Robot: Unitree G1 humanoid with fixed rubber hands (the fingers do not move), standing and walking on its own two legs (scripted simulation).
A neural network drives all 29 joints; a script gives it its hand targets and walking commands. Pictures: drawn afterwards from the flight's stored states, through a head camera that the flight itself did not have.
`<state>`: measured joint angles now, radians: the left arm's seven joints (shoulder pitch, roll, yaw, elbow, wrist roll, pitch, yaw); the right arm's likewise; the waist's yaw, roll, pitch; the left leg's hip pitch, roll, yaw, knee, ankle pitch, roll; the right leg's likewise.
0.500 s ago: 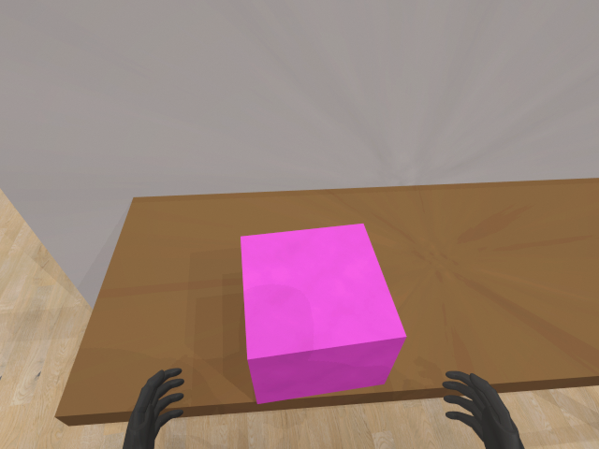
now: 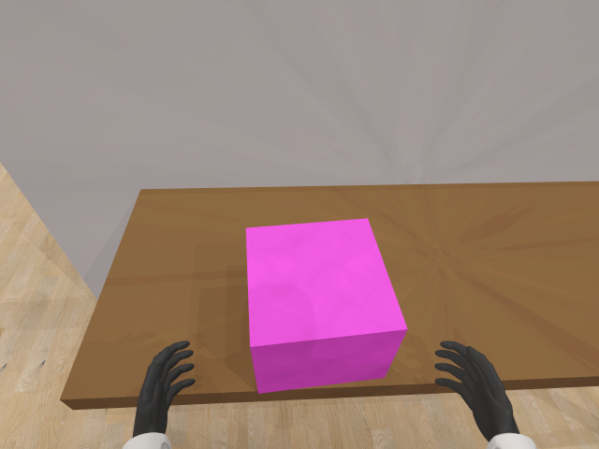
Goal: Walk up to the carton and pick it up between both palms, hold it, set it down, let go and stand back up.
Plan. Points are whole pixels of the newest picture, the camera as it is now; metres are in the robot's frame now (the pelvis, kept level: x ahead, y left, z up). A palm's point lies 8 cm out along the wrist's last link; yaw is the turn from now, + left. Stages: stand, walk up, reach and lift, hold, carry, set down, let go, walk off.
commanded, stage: reach and lift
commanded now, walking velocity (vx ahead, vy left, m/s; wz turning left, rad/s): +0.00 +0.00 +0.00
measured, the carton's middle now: (315, 302) +0.37 +0.03 -0.07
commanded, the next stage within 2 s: none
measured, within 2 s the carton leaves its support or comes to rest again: neither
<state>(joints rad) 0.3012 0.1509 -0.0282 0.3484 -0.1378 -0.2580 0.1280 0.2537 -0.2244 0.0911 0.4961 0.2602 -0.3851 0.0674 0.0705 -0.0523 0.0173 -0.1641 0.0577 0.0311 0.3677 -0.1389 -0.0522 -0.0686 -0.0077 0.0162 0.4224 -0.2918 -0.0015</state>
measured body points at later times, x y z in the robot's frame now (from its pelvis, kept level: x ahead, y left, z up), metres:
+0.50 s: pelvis +0.01 +0.00 +0.00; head +0.02 +0.01 +0.45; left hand +0.25 +0.23 +0.03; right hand +0.29 -0.18 +0.03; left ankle +0.04 +0.15 -0.74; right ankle -0.04 -0.12 -0.74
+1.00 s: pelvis +0.01 -0.01 +0.01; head +0.05 +0.00 +0.45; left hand +0.31 +0.24 +0.06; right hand +0.37 -0.17 +0.07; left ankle +0.04 +0.15 -0.74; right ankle -0.04 -0.12 -0.74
